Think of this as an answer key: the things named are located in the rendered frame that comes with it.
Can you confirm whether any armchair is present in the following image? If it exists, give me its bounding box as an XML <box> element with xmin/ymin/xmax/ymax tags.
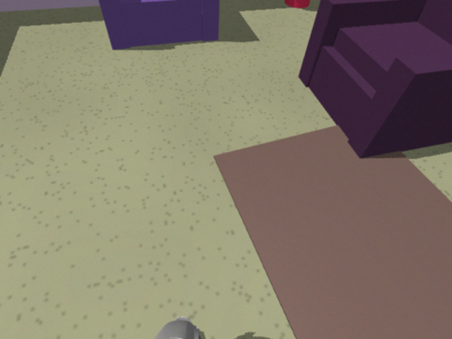
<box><xmin>298</xmin><ymin>0</ymin><xmax>452</xmax><ymax>158</ymax></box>
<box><xmin>99</xmin><ymin>0</ymin><xmax>220</xmax><ymax>50</ymax></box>

